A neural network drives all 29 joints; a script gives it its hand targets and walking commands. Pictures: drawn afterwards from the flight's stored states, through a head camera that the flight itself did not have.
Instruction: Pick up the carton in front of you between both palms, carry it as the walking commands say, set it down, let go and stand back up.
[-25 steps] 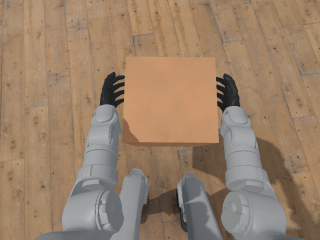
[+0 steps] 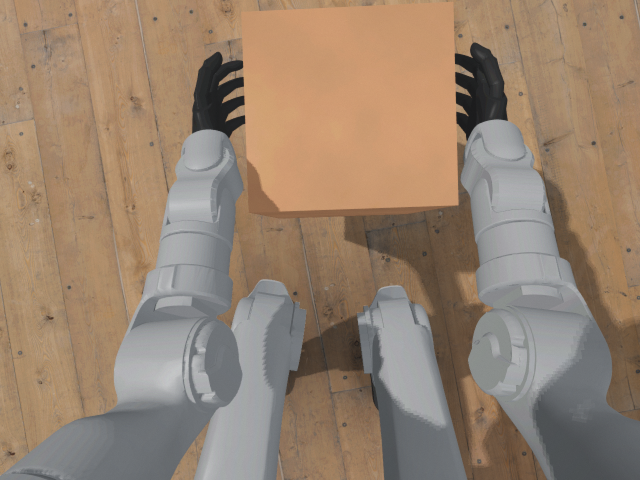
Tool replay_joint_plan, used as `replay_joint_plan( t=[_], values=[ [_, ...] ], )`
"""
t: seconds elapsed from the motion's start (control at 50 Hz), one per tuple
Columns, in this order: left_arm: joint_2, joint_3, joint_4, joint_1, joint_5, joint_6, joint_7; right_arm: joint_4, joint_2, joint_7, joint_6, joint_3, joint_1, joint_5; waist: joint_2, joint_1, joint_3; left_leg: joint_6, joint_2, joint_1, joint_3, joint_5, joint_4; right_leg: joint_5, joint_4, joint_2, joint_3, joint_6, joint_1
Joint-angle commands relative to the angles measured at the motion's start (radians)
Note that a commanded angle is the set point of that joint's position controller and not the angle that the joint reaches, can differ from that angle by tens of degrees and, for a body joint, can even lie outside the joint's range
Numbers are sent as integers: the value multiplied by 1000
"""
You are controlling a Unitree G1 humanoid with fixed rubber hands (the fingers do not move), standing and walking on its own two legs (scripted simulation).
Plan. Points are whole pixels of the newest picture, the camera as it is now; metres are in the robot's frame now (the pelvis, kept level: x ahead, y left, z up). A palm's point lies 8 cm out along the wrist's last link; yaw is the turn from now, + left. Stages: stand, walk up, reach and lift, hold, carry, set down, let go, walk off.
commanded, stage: set down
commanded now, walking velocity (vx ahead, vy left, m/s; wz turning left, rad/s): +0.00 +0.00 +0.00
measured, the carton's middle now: (344, 137) +0.50 -0.01 -0.19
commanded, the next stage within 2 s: none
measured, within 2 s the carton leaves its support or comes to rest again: rests again in 0.90 s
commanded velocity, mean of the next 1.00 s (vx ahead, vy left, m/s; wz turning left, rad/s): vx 0.00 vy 0.00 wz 0.00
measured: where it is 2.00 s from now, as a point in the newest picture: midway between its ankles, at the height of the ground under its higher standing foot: (325, 372)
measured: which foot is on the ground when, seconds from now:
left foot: down 0.00-1.00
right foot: down 0.00-1.00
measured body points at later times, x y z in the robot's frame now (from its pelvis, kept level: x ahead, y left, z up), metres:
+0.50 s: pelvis +0.00 -0.01 -0.08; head +0.35 -0.02 +0.20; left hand +0.52 +0.14 -0.25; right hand +0.54 -0.16 -0.25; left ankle +0.11 +0.12 -0.44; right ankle +0.09 -0.11 -0.44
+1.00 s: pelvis +0.00 +0.00 -0.10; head +0.34 -0.02 +0.18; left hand +0.51 +0.15 -0.27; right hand +0.53 -0.16 -0.27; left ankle +0.11 +0.12 -0.44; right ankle +0.09 -0.11 -0.44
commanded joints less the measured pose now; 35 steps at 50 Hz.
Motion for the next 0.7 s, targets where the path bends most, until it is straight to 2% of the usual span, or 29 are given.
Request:
replay_joint_plan(
  t=[0.0, 0.26, 0.32, 0.34, 0.36, 0.4, 0.46, 0.54, 0.68],
  values=[
    [-860, -502, 0, -668, -90, -25, -186, -20, 901, 209, -24, 443, -590, 97, -12, -11, -1064, 7, -47, 640, 133, 258, -66, 267, -148, 31, -99, -10, 457],
    [-755, -492, 23, -828, -154, -47, -195, 29, 818, 187, -43, 482, -746, 161, -47, 8, -1027, 9, -28, 511, 163, 262, 125, 302, 25, 11, -98, -5, 443],
    [-752, -528, -8, -871, -193, -56, -195, -2, 818, 179, -52, 524, -788, 200, -55, 10, -1093, 11, -24, 532, 170, 299, 167, 354, 65, 7, -97, -4, 488],
    [-756, -546, -23, -884, -209, -58, -195, -37, 826, 177, -57, 546, -822, 221, -55, 0, -1112, 14, -21, 548, 169, 301, 176, 353, 71, 9, -100, -2, 472],
    [-761, -557, -38, -912, -221, -58, -196, -43, 825, 178, -59, 555, -835, 234, -38, 10, -1101, 13, -22, 526, 172, 309, 183, 364, 82, 9, -92, -6, 466],
    [-773, -569, -35, -899, -231, -60, -198, -36, 837, 176, -62, 566, -811, 242, -34, 11, -1074, 14, -25, 514, 166, 350, 203, 421, 105, 12, -84, -9, 477],
    [-775, -567, -3, -860, -236, -67, -205, 4, 847, 175, -67, 553, -761, 236, -33, 6, -1009, 16, -26, 489, 158, 361, 223, 432, 118, 13, -77, -13, 456],
    [-763, -523, 63, -822, -213, -73, -214, 76, 842, 183, -74, 503, -721, 205, -31, 6, -887, 18, -29, 431, 152, 320, 230, 374, 124, 13, -76, -21, 374],
    [-719, -464, 106, -842, -183, -87, -217, 109, 794, 199, -89, 452, -759, 185, -27, 11, -765, 29, -28, 383, 142, 281, 238, 305, 141, 12, -78, -33, 272]
  ],
)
